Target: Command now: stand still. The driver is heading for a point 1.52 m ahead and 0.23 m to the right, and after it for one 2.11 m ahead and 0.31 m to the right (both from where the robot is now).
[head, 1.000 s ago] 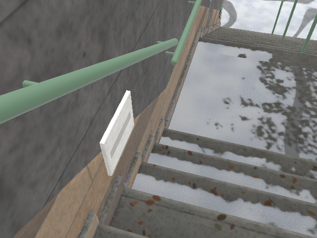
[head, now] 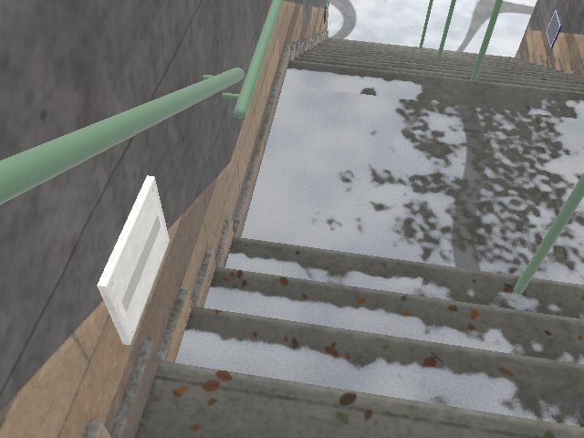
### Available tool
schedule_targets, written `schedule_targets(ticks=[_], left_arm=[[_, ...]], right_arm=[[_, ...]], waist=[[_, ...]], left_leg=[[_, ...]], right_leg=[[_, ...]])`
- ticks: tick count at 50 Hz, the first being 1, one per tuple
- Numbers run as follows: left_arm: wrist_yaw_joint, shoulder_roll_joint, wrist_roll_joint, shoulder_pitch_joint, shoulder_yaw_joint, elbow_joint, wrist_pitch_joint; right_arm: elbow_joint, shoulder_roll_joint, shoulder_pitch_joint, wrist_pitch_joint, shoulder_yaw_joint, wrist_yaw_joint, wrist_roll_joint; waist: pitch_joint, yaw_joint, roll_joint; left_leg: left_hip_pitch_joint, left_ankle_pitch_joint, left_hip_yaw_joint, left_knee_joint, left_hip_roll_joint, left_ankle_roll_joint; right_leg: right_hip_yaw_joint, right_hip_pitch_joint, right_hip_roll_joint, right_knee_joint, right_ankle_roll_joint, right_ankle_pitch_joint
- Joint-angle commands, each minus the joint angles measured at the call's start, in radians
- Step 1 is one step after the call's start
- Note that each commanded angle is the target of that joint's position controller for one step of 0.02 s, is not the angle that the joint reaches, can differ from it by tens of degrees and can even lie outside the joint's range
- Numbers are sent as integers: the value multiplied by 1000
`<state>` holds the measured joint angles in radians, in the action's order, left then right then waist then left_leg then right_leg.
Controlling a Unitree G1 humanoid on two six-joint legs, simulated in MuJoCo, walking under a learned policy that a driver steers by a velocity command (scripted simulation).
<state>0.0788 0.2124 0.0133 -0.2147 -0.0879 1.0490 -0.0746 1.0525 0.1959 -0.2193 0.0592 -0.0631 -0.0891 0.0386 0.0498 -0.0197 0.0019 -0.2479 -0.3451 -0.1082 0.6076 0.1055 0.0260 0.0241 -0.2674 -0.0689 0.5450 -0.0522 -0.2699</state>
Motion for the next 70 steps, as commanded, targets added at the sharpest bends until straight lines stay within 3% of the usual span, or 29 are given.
schedule_targets(ticks=[1,27,30,32,34,38,41,42,43,44,45,47,49,50,52,54,57,58,59,60,61,62,63,64,65,67,68,69,70], left_arm=[[-4,99,2,-42,-17,-20,-10],[6,82,1,-73,-17,16,-17],[-20,161,-28,-111,-56,10,-24],[-46,102,-48,-171,-52,22,-30],[-73,51,-38,-241,-36,34,-37],[-90,77,-41,-293,-27,14,-45],[-83,37,-40,-205,2,8,-44],[-74,17,-58,-71,10,-41,-48],[-63,-6,-81,55,12,-104,-60],[-64,-45,-54,76,22,-139,-84],[-77,-46,-47,137,32,-159,-83],[-89,-24,-74,50,43,-141,-60],[-72,-42,-137,-52,60,-84,-36],[-59,-57,-142,-58,62,-67,-33],[-46,-14,-100,1,49,-82,-38],[-43,2,-84,45,50,-124,-31],[-53,47,-77,196,57,-175,-17],[-51,34,-91,131,63,-166,-27],[-49,71,-64,-36,49,-111,-32],[-40,39,-13,-85,57,-90,-25],[-38,175,-59,-453,21,42,-50],[-23,249,-76,-618,-1,59,-38],[-13,269,-126,-652,-13,62,-41],[-14,292,-130,-579,-33,57,-38],[-13,167,-134,-388,10,17,-28],[-34,-75,-118,-74,109,-60,-42],[-51,-79,-111,-8,118,-71,-63],[-65,-97,-75,58,128,-104,-83],[-72,-7,-74,-20,114,-64,-102]], right_arm=[[-23,108,-51,7,-18,5,1],[19,94,-127,-3,-3,19,9],[18,159,-158,-4,-35,44,42],[11,118,-173,9,-38,67,62],[-10,48,-127,31,-24,79,47],[-48,25,-54,58,-21,73,43],[-6,10,-246,84,-21,55,45],[29,33,-412,87,-29,53,58],[79,100,-613,90,-35,53,78],[105,129,-676,89,-31,44,82],[99,97,-579,86,-20,42,71],[54,-9,-345,83,19,64,61],[-15,-120,-263,76,61,92,51],[-36,-131,-239,83,72,107,47],[-46,-44,-301,89,75,106,39],[-40,14,-340,87,78,71,61],[-5,29,-420,72,71,66,16],[-11,57,-421,68,66,65,25],[-18,104,-348,63,50,52,43],[26,107,-371,-2,17,122,-39],[46,66,-430,23,62,-5,97],[65,-29,-541,36,53,-46,54],[-53,4,-377,56,57,-55,19],[-174,6,-169,69,52,-47,0],[-171,27,-157,70,47,-28,22],[-136,-53,-229,49,68,7,90],[-149,-75,-206,29,78,-4,113],[-153,-37,-186,26,67,-6,111],[-153,-16,-145,13,58,-12,91]], waist=[[-19,0,-26],[-3,-6,-21],[72,-12,-21],[109,-20,-5],[81,-54,48],[60,-69,91],[74,50,40],[30,153,-78],[-32,225,-278],[19,229,-166],[74,193,-34],[12,67,31],[7,39,12],[18,47,-54],[-10,54,-28],[1,37,-79],[81,118,-21],[44,93,-57],[38,24,-29],[73,-20,10],[-53,-83,161],[-310,-88,349],[-268,-157,199],[-139,-205,171],[-38,-110,7],[94,91,-22],[138,107,20],[77,100,-71],[33,86,-2]], left_leg=[[-64,98,-30,-95,-21,-21],[-83,82,-34,-78,-21,-10],[-125,-295,12,-104,1,-88],[-167,-357,57,-76,17,-150],[-217,-255,56,7,-7,-168],[-316,-135,65,199,-84,-166],[-92,-123,76,217,-106,-213],[132,-106,193,91,-49,-277],[391,77,617,-95,99,-412],[488,20,881,-195,250,-475],[477,-47,820,-193,258,-441],[260,71,572,-68,196,-365],[-117,171,329,7,58,-313],[-188,132,266,46,16,-267],[-479,-48,158,81,-56,-210],[-674,-185,189,44,-42,-216],[-265,-102,326,190,45,-247],[-220,61,349,271,45,-255],[-178,197,336,447,19,-236],[-65,406,205,659,-64,-211],[-293,335,268,954,-92,-185],[-684,-466,156,1537,-225,-115],[-977,-450,175,1750,-237,-101],[-1247,-347,212,1666,-211,-107],[-1221,-86,291,1480,-90,-146],[-850,289,321,1061,57,-230],[-747,352,281,946,82,-235],[-523,540,197,605,61,-207],[-451,602,143,597,31,-172]], right_leg=[[-46,55,23,-90,-15,160],[-59,54,26,-62,-30,172],[-122,-27,52,-102,-101,-403],[-221,-41,120,-101,-183,-531],[-321,39,193,-117,-239,-501],[-537,96,293,-159,-331,-416],[-400,-214,236,73,-298,-385],[-233,-422,132,312,-235,-335],[-52,-714,-42,758,-117,-300],[-211,-990,-22,795,-88,-357],[-243,-1098,37,819,-63,-252],[-189,-948,171,739,-32,-44],[-128,-686,201,594,-29,265],[-136,-645,240,442,-18,541],[-17,-281,204,230,10,856],[68,7,149,323,63,657],[-2,-232,166,43,65,422],[54,-136,120,116,61,351],[42,-15,117,51,56,322],[19,25,110,-372,18,462],[45,510,173,-156,-42,692],[-141,941,360,207,-305,1166],[-320,960,429,168,-355,1198],[-467,861,501,26,-372,626],[-433,578,492,-45,-274,155],[-284,-132,388,-196,-224,30],[-242,-329,349,-228,-248,-5],[-131,-503,283,-246,-247,-61],[-94,-526,225,-194,-243,-109]])
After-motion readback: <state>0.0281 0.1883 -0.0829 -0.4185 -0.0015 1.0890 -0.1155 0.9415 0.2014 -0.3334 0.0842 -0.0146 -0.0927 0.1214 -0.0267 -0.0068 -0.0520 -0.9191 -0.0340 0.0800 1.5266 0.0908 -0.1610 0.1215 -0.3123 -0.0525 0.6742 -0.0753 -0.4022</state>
